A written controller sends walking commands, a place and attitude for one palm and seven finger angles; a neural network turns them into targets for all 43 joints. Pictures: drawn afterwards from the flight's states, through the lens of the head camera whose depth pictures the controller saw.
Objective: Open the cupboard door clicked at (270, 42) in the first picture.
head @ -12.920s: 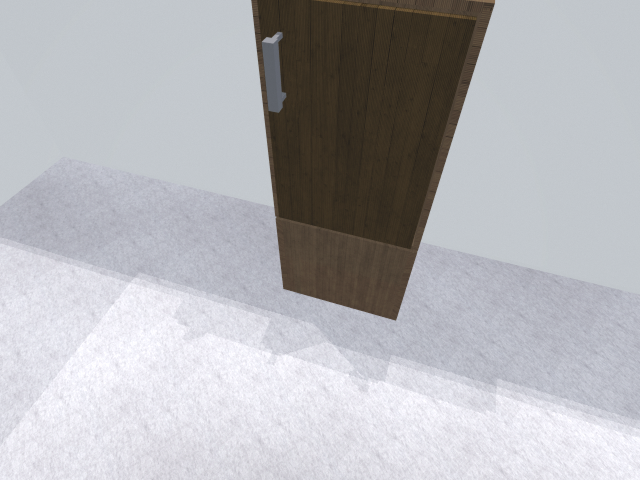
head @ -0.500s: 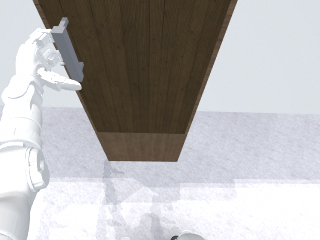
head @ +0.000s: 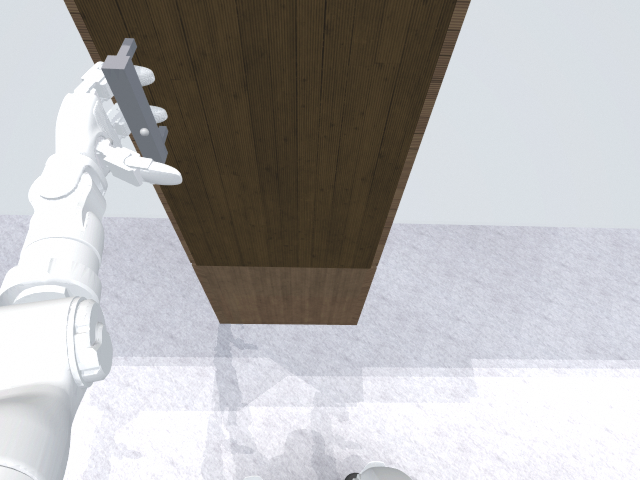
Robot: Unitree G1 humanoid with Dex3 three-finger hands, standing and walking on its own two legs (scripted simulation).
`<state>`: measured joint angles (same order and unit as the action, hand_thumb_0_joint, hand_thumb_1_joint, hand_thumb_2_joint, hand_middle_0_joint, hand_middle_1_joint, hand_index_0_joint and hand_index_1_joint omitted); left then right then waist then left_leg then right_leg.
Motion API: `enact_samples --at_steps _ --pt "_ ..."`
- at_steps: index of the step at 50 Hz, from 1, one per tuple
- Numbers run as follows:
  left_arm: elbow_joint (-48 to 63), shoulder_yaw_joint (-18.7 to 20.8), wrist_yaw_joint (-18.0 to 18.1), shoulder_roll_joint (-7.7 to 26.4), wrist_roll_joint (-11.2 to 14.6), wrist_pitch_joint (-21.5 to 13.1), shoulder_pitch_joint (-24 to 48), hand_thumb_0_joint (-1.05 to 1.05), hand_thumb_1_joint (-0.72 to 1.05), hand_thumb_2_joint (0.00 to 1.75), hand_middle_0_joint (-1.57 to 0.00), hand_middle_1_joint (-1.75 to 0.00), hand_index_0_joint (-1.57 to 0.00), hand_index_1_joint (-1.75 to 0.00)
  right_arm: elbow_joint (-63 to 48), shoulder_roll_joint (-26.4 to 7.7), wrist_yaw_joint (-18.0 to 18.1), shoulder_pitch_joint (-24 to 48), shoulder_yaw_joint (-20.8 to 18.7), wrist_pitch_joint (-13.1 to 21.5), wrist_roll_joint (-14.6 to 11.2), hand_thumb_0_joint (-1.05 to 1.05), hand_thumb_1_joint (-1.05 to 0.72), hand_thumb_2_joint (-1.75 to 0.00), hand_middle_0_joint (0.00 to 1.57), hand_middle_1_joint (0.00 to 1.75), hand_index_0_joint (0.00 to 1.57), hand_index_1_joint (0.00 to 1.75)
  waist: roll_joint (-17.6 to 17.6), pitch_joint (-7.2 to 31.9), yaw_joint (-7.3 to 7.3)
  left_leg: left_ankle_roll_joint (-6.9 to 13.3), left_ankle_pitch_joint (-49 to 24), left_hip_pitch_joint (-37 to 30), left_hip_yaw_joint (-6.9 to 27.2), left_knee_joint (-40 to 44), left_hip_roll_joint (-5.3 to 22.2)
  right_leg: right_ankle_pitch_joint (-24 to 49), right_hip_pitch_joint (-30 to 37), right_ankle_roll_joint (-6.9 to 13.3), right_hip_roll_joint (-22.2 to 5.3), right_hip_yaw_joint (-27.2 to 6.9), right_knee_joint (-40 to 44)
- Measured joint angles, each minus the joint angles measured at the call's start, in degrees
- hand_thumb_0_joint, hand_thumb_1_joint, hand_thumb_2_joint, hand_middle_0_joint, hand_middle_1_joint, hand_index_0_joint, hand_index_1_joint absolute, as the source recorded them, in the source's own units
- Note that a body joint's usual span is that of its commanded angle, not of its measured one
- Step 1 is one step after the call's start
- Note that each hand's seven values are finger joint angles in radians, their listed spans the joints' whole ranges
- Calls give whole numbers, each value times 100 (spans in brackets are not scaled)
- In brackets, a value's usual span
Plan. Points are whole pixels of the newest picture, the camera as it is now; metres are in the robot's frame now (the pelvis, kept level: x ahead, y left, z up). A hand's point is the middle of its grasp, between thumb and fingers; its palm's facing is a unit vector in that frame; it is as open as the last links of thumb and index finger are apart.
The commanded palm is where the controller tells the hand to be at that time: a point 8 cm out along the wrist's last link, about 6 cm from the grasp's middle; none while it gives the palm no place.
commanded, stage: slide the fingers in behind the handle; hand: left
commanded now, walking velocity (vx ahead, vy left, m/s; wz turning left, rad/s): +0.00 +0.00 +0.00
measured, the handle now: (143, 105) +0.54 +0.20 +0.14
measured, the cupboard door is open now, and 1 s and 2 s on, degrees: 0 0 43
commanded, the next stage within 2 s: close the thumb around the handle in 0.04 s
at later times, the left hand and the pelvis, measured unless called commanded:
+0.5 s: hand (151, 129) +0.50 +0.18 +0.14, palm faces -0.04 -1.00 +0.01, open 10.3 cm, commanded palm +0.47 +0.23 +0.14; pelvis +0.01 +0.00 +0.00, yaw -1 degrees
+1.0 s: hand (149, 132) +0.49 +0.18 +0.15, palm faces -0.04 -1.00 +0.02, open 5.8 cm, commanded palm +0.46 +0.23 +0.14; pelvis +0.00 +0.00 +0.00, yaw -2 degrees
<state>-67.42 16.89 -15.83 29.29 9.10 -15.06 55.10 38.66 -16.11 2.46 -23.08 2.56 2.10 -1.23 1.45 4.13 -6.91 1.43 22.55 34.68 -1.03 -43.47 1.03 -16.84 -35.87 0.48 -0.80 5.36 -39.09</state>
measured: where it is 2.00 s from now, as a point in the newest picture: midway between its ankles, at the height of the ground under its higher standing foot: outside the picture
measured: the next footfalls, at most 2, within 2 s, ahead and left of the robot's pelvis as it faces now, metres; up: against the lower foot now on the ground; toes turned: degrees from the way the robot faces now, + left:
none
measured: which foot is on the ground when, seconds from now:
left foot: down 0.00-1.00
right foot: down 0.00-1.00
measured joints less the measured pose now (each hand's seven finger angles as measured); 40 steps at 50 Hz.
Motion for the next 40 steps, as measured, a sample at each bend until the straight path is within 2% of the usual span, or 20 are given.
enact_samples --at_steps 10,15,21,29,36,40 --pt "135 136 -34 -77 -18 6 -175 -1 -49 31 -29 -123 -30 -122 -41 -2 -5 33 -10 -56 -6 1 -90 -90 20 30 20 29 -1 23 6 -2 10 -119 -41 71 17 -4 89 0 24 -43 49" --pt "171 199 -39 -65 -31 5 -240 -1 -39 35 -29 -123 -31 -122 -74 2 3 44 -9 -85 -12 1 -90 -90 20 30 20 29 2 26 -9 -3 13 -160 -60 97 27 -1 119 1 36 -64 70" --pt "252 299 -119 -113 -21 2 -307 -1 -15 45 -32 -125 -32 -124 -105 7 3 40 -10 -135 -14 1 -90 -90 20 30 20 29 1 55 -19 -1 13 -228 -103 145 42 9 162 -1 55 -108 107" --pt "340 421 -126 -66 -62 36 -460 0 26 63 -35 -128 -35 -128 -218 10 10 27 -14 -217 -30 1 -90 -90 20 30 20 29 3 61 -46 5 7 -294 -166 193 60 34 196 -7 79 -171 141" --pt "532 408 -170 -149 12 20 -611 0 64 79 -38 -132 -38 -132 -198 7 13 5 -39 -248 -39 1 -90 -90 20 30 20 29 12 83 4 14 -5 -371 -188 234 59 58 268 -18 82 -195 189" --pt "516 404 -163 -186 -28 55 -610 0 70 81 -37 -133 -37 -134 -208 6 21 40 -24 -273 -42 1 -90 -90 20 30 20 29 2 93 -5 23 -16 -397 -197 244 52 70 290 -24 76 -205 195"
